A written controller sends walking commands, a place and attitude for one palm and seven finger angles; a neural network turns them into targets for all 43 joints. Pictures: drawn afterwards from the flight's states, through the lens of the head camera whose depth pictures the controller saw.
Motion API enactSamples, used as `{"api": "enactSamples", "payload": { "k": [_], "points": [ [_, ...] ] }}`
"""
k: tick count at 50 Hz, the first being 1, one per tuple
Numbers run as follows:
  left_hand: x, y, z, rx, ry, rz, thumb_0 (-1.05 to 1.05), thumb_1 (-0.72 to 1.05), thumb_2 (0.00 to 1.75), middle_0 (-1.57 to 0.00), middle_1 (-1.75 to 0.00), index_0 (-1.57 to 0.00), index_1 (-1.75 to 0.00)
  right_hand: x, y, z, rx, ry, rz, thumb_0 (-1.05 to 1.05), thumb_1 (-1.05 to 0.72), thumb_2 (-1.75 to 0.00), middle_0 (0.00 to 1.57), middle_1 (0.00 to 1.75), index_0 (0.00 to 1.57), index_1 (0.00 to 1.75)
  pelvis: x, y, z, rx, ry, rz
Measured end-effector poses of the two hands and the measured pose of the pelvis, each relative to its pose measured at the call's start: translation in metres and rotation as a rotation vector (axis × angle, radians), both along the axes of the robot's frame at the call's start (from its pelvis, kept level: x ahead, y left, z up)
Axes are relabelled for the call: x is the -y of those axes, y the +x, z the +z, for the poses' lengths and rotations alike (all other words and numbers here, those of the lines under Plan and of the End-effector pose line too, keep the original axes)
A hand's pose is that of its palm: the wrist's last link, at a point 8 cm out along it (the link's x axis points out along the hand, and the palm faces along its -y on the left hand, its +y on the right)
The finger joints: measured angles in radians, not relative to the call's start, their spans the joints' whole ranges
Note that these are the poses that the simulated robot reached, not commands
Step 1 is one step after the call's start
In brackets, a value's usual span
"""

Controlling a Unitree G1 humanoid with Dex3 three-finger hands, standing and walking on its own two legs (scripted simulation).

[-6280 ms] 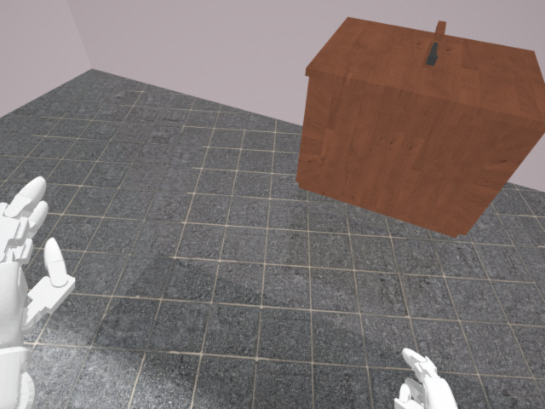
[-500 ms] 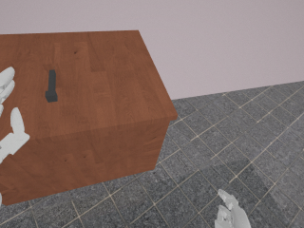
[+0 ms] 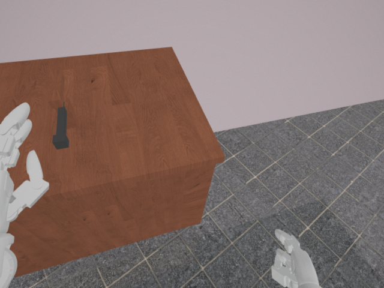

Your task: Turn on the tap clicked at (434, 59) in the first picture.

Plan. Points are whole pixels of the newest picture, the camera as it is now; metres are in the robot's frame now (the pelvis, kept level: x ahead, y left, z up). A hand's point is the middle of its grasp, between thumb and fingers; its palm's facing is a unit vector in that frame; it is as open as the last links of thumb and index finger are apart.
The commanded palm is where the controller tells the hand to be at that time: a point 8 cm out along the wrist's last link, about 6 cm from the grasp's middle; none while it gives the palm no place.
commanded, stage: come to a stop and stand still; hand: left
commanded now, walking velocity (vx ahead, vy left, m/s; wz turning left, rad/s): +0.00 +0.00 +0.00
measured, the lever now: (60, 141) +0.42 +0.37 +0.00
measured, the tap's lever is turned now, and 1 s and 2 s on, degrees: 0 0 0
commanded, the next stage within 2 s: look again from close up in 0.18 s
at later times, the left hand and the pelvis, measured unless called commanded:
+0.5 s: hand (49, 198) +0.21 +0.24 +0.15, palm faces +0.37 -0.85 -0.37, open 7.4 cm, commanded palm +0.15 +0.27 +0.17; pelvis -0.01 -0.01 +0.00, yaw +0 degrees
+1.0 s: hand (68, 217) +0.19 +0.21 +0.12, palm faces +0.43 -0.84 -0.34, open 7.4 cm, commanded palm +0.14 +0.26 +0.16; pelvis -0.01 -0.04 -0.01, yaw +2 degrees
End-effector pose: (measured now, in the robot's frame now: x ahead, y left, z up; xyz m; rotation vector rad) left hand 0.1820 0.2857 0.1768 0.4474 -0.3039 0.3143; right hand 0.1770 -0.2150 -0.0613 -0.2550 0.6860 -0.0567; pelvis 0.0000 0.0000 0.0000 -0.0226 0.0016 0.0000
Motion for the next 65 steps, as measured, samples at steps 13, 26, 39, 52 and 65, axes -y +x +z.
{"api": "enactSamples", "payload": {
  "k": [13,26,39,52,65],
  "points": [
    [0.009,-0.005,-0.012,-0.074,-0.042,0.039,0.02,0.89,0.89,-0.21,-0.3,-0.21,-0.3,0.019,-0.014,-0.009,-0.04,-0.001,-0.049,0.01,-0.9,-0.89,0.2,0.3,0.21,0.3,0.009,-0.001,0.001,0.01,0.001,0.006],
    [0.01,-0.017,-0.01,-0.083,-0.038,0.054,0.02,0.89,0.89,-0.21,-0.3,-0.21,-0.3,0.017,-0.019,-0.009,-0.028,0.029,-0.048,0.01,-0.9,-0.89,0.2,0.3,0.21,0.3,0.012,-0.008,0.002,0.013,0.0,0.008],
    [-0.012,0.001,0.017,0.013,-0.104,0.1,0.02,0.89,0.89,-0.2,-0.3,-0.21,-0.3,0.016,-0.025,-0.025,-0.021,0.042,0.042,0.01,-0.9,-0.89,0.2,0.3,0.21,0.3,0.018,-0.017,-0.005,0.029,0.022,0.02],
    [0.034,-0.039,-0.025,-0.061,-0.099,0.176,0.02,0.89,0.89,-0.21,-0.3,-0.21,-0.3,0.042,-0.003,-0.026,0.044,0.019,0.091,0.01,-0.9,-0.89,0.2,0.3,0.21,0.3,0.05,-0.013,-0.015,0.033,0.026,0.044],
    [0.046,-0.022,-0.042,-0.229,-0.197,0.188,0.02,0.9,0.89,-0.2,-0.3,-0.2,-0.3,0.063,0.025,-0.038,0.081,0.041,0.039,0.01,-0.9,-0.89,0.2,0.3,0.21,0.3,0.065,0.009,-0.018,0.003,0.033,0.056]
  ]
}}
